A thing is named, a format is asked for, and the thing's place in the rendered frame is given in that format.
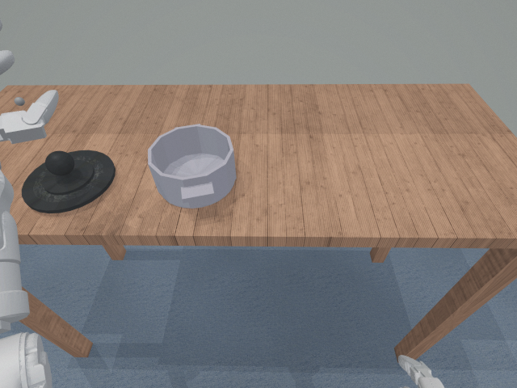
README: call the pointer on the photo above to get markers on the table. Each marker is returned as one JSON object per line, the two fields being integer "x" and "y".
{"x": 317, "y": 165}

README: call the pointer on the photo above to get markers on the knob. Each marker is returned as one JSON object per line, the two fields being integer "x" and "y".
{"x": 59, "y": 163}

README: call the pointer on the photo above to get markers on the robot right hand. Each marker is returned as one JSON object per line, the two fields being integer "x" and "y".
{"x": 419, "y": 372}

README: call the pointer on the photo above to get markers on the pot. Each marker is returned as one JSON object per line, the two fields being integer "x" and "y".
{"x": 193, "y": 166}

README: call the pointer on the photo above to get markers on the left robot forearm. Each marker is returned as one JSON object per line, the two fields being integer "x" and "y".
{"x": 14, "y": 304}

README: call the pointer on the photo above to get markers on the left robot upper arm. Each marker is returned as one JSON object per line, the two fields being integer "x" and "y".
{"x": 23, "y": 362}

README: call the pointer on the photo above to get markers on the robot left hand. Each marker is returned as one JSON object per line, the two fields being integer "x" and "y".
{"x": 24, "y": 126}

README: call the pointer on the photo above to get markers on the lid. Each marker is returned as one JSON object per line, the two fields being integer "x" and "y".
{"x": 91, "y": 176}

